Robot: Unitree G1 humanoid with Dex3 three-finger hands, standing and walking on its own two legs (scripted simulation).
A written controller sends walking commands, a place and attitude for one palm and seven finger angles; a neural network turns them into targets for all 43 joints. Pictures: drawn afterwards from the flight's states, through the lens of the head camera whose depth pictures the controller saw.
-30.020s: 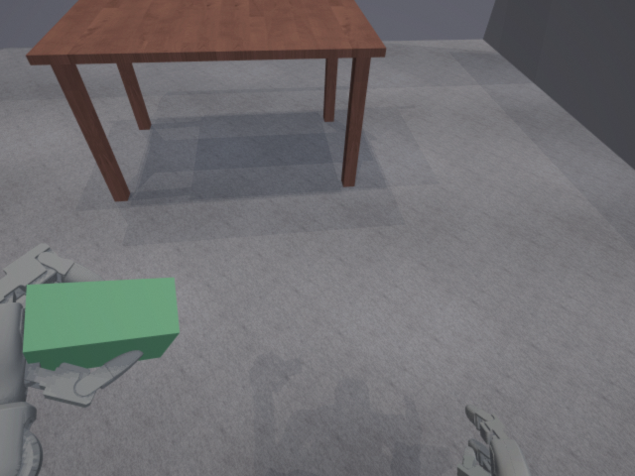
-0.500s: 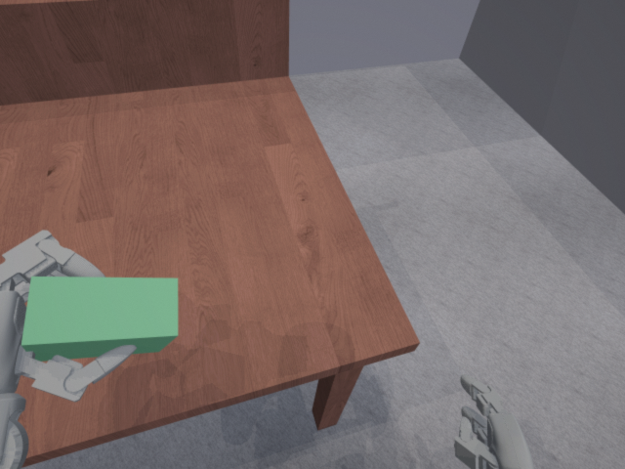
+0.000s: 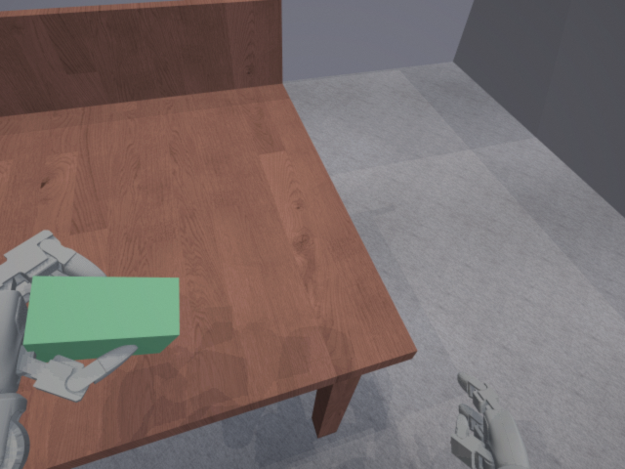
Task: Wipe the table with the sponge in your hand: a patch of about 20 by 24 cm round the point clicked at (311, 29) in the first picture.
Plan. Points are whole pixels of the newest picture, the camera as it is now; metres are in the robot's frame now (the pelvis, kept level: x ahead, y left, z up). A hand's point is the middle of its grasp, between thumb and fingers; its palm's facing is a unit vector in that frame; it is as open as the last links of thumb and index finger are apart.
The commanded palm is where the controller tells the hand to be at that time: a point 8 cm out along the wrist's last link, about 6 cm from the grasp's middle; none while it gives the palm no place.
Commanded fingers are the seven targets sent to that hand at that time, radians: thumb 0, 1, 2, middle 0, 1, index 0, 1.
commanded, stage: shuffle to correct the standing spot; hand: left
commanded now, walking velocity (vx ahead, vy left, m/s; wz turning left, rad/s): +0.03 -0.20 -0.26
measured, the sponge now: (127, 319) +0.23 +0.21 +0.13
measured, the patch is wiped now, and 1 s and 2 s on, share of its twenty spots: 0.00 0.00 0.00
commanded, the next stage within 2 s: come to a stop and stand still in 0.82 s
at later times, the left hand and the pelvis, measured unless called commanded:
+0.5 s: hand (144, 286) +0.24 +0.19 +0.16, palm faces +0.23 -0.88 -0.40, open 9.6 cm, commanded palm +0.19 +0.24 +0.17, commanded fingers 0.00 0.10 1.30 -1.20 -1.60 -1.20 -1.60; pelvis +0.01 -0.03 +0.00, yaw -3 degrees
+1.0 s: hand (182, 294) +0.24 +0.15 +0.16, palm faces +0.25 -0.89 -0.38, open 9.6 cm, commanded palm +0.19 +0.20 +0.17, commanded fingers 0.00 0.10 1.30 -1.20 -1.60 -1.20 -1.60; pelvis +0.02 -0.07 -0.01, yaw -3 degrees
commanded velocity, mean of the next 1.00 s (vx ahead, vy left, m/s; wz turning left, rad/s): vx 0.02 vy -0.17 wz -0.02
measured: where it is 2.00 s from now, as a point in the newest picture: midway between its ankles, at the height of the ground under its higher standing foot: outside the picture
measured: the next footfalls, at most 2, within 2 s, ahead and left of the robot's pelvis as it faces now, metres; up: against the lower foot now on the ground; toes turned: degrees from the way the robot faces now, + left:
none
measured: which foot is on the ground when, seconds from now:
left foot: down 0.00-1.00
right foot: down 0.00-1.00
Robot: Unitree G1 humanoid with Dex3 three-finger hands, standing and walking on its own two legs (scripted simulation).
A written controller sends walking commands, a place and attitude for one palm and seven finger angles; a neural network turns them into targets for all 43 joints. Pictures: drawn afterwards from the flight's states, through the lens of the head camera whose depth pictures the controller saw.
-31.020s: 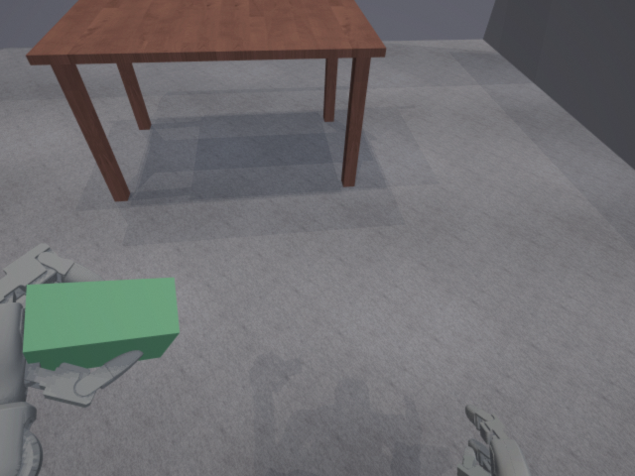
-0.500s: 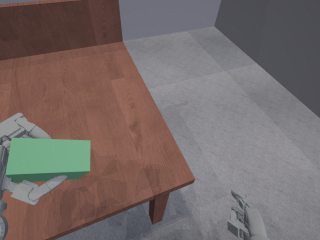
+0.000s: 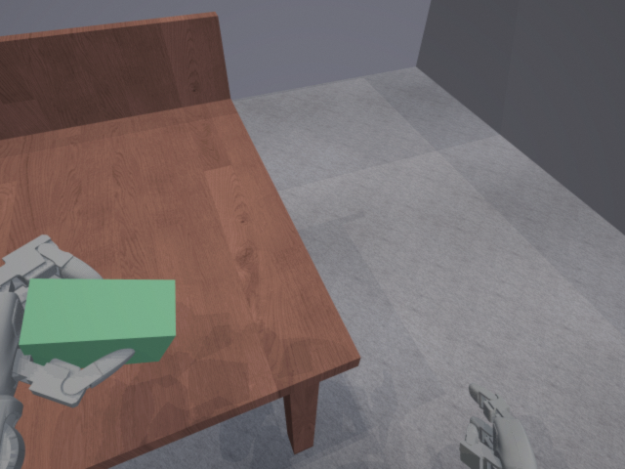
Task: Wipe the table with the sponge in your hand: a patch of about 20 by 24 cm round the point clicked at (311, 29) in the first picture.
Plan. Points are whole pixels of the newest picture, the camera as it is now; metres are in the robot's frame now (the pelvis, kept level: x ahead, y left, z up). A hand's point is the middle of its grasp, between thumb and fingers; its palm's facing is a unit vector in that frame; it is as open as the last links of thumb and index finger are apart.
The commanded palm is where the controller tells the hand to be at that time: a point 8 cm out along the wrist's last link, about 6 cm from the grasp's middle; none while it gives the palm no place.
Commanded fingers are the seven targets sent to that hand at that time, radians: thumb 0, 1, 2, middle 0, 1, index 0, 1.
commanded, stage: come to a stop and stand still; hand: left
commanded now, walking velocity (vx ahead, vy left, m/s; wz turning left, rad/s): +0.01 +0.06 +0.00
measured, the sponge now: (125, 325) +0.22 +0.20 +0.14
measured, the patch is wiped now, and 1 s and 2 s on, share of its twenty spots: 0.00 0.00 0.00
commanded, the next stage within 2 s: look again from close up in 1.84 s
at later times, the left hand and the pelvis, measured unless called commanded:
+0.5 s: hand (9, 322) +0.22 +0.31 +0.15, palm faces +0.28 -0.88 -0.38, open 9.6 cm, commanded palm +0.16 +0.35 +0.18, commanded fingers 0.00 0.10 1.30 -1.20 -1.60 -1.20 -1.60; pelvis +0.00 +0.07 +0.00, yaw +0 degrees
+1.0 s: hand out of the picture +0.19 +0.36 +0.17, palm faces +0.40 -0.84 -0.36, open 9.6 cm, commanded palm +0.13 +0.38 +0.18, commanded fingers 0.00 0.10 1.30 -1.20 -1.60 -1.20 -1.60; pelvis -0.03 +0.10 +0.00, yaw +0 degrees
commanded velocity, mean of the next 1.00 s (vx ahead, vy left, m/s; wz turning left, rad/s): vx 0.00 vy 0.00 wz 0.00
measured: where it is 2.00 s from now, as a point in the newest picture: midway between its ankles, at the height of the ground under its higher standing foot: outside the picture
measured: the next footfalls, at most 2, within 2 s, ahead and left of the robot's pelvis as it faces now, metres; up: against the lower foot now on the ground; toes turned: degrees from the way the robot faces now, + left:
none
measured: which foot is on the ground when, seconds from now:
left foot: down 0.00-1.00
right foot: down 0.00-1.00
